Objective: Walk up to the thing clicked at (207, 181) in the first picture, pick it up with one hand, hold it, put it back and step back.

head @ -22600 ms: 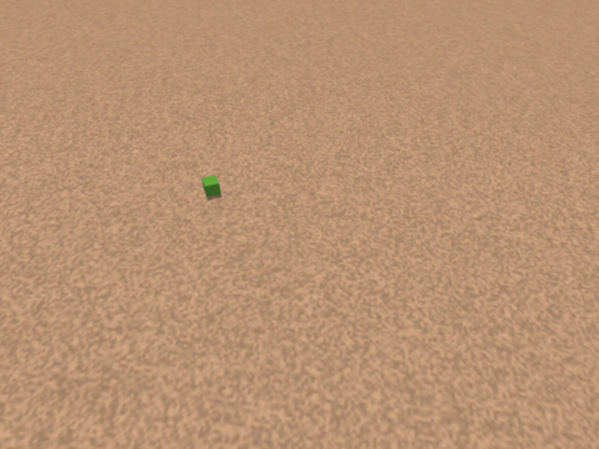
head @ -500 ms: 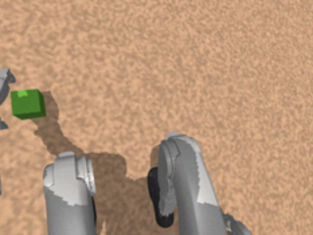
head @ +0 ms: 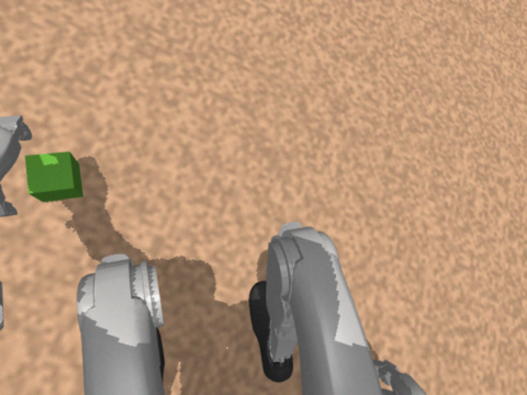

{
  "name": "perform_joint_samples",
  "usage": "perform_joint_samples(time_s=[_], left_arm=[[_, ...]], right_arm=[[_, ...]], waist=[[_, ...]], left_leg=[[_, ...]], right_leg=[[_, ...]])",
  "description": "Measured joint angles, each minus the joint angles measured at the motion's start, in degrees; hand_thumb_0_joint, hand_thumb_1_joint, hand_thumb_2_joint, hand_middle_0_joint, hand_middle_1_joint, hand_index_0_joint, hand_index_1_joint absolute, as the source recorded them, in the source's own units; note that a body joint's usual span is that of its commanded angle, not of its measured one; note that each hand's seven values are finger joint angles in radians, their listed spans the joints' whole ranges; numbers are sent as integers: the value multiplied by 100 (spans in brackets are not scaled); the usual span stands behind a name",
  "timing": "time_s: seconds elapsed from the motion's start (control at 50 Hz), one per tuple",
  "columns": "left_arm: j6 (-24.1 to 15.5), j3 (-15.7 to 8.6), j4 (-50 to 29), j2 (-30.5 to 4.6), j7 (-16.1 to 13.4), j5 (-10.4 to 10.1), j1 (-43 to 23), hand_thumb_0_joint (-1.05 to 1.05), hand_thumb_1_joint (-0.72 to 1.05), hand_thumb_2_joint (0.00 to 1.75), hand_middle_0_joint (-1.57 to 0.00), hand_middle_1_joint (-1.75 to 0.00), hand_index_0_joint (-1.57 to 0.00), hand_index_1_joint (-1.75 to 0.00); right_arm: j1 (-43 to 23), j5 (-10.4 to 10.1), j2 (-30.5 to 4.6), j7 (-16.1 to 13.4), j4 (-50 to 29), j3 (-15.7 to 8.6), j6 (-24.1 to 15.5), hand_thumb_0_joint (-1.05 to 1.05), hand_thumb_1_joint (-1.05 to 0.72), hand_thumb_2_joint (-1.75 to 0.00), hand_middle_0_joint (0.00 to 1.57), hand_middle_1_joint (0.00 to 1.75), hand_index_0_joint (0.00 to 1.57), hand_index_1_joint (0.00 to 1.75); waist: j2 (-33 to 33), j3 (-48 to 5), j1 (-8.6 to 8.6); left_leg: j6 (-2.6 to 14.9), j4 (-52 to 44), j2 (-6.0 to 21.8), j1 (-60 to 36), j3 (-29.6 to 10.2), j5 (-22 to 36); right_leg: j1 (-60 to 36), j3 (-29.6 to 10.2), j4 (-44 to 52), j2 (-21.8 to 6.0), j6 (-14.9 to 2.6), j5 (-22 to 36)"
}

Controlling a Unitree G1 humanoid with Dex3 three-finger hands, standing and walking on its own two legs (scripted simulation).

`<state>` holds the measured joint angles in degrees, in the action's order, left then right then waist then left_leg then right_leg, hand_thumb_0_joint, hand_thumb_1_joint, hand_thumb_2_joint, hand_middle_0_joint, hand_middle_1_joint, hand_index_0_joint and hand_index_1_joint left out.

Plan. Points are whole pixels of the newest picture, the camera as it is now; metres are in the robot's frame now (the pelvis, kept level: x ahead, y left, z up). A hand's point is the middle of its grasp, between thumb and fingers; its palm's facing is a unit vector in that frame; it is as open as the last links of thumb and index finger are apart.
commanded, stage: rise first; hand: left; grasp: from above
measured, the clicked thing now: (55, 177) +0.49 +0.27 -0.30
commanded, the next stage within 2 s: approach in 0.34 s
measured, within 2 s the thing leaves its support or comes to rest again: neither
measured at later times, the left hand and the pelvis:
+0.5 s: hand out of the picture +0.45 +0.31 -0.17, palm faces -0.45 -0.06 -0.89, open 12.7 cm; pelvis +0.00 +0.00 +0.00, yaw +0 degrees
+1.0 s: hand (52, 152) +0.50 +0.24 -0.17, palm faces -0.44 -0.05 -0.90, open 12.7 cm; pelvis +0.00 +0.00 +0.00, yaw -1 degrees
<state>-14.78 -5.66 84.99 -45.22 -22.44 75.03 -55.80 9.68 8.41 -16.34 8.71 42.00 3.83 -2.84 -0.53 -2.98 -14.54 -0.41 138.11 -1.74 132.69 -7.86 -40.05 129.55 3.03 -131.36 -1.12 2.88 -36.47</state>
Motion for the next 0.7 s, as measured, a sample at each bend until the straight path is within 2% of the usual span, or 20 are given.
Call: perform_joint_samples(time_s=[0.38, 0.48, 0.6, 0.7], left_arm=[[-17, -24, 128, -49, -105, 68, -17, 0, -29, 82, -31, -79, -31, -80], [32, -21, 112, -24, -108, 28, 0, 0, -29, 82, -31, -79, -31, -80], [91, 220, 101, 80, -51, -37, -100, 0, -29, 82, -30, -81, -31, -81], [139, 459, 275, 202, -99, -1, -429, 0, -29, 82, -30, -83, -30, -83]], right_arm=[[40, 37, 34, -8, 15, 62, -65, 0, -91, -90, 20, 30, 21, 30], [54, 19, 48, 0, 18, 48, -67, 0, -91, -90, 20, 30, 21, 30], [64, 10, 61, 4, 43, 34, -98, 0, -91, -89, 20, 30, 21, 30], [49, 41, 61, -17, 53, 99, -160, 0, -91, -89, 20, 30, 21, 30]], waist=[[-23, -8, -55], [-16, -26, -50], [-34, -47, -43], [-66, -59, -150]], left_leg=[[8, 48, -15, 71, -4, 41], [19, 58, -17, 85, 2, 36], [23, 32, -18, 77, 33, 40], [12, 15, -11, 81, 20, 38]], right_leg=[[52, 2, -36, 0, -3, 32], [62, -4, -44, -1, 1, 23], [63, -30, -38, -6, -5, 19], [75, -17, -17, 2, -17, 28]])
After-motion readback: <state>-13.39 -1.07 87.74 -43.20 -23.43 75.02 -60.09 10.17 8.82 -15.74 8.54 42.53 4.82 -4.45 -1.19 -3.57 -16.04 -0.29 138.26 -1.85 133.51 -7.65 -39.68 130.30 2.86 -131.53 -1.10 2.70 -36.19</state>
